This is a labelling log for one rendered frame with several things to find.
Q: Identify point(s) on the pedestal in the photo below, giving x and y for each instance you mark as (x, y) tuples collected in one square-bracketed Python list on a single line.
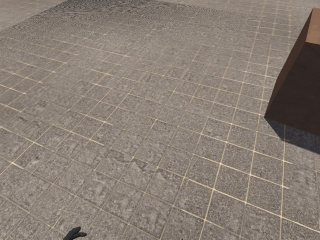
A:
[(295, 99)]

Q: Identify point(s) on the robot left hand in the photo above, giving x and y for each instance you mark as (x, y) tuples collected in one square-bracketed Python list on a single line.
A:
[(74, 233)]

